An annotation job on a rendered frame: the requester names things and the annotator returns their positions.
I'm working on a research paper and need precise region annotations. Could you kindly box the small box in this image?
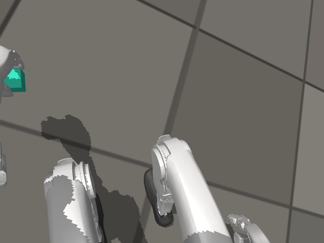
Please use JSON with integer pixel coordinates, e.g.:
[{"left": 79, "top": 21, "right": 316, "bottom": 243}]
[{"left": 4, "top": 68, "right": 26, "bottom": 92}]

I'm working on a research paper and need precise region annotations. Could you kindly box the left robot hand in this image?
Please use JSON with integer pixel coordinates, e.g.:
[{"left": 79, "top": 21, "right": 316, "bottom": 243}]
[{"left": 0, "top": 46, "right": 24, "bottom": 97}]

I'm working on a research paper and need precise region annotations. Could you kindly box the left robot foot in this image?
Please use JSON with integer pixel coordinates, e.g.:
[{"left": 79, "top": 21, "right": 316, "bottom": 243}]
[{"left": 95, "top": 193, "right": 107, "bottom": 243}]

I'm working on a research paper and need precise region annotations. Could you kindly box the right robot foot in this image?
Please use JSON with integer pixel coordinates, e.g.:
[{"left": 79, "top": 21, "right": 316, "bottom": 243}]
[{"left": 144, "top": 168, "right": 173, "bottom": 227}]

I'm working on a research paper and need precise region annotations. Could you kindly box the right robot hand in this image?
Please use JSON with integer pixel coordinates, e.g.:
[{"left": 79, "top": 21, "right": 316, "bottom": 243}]
[{"left": 228, "top": 214, "right": 270, "bottom": 243}]

